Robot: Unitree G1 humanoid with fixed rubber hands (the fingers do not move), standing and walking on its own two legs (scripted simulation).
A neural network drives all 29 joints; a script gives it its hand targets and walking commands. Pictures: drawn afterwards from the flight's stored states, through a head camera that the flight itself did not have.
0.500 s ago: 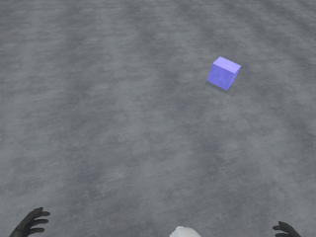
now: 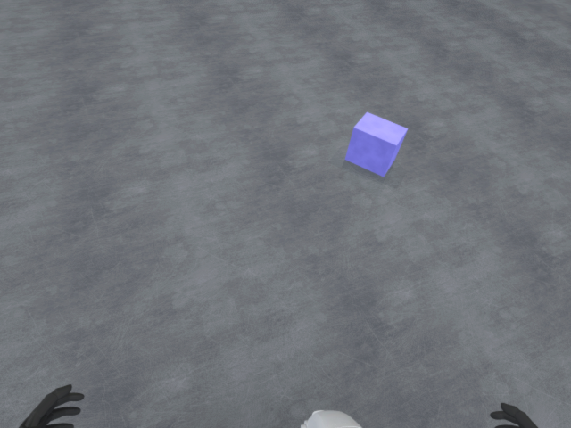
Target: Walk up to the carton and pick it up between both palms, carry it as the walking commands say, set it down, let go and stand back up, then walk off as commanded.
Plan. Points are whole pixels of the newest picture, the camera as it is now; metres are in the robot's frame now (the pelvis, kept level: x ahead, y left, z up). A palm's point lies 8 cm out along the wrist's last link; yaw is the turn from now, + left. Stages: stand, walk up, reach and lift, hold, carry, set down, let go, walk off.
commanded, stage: walk up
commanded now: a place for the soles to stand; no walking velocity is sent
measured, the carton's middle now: (375, 144) +1.47 -0.56 -0.65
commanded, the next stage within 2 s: none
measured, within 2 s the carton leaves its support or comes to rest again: neither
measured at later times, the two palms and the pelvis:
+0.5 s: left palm (122, 291) +0.33 +0.26 -0.06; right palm (519, 330) +0.27 -0.41 -0.07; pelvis +0.19 -0.07 +0.00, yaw -4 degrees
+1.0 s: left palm (204, 206) +0.52 +0.15 -0.07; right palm (534, 264) +0.40 -0.51 -0.08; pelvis +0.36 -0.16 -0.01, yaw -8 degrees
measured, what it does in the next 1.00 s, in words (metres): walks ahead: right foot, then left foot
